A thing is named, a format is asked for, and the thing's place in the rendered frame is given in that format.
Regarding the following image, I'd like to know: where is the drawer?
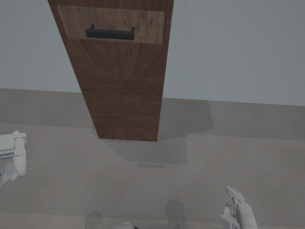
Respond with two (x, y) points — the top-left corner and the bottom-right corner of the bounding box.
(57, 5), (166, 44)

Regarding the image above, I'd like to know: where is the robot right hand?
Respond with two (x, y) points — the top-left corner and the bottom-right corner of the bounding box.
(220, 186), (258, 229)

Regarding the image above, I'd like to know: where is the robot left hand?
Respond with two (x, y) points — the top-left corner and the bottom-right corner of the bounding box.
(0, 130), (31, 191)

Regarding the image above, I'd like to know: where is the handle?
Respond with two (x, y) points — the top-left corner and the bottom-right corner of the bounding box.
(86, 24), (135, 40)

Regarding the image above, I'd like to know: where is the cabinet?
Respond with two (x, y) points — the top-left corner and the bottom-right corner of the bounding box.
(48, 0), (174, 142)

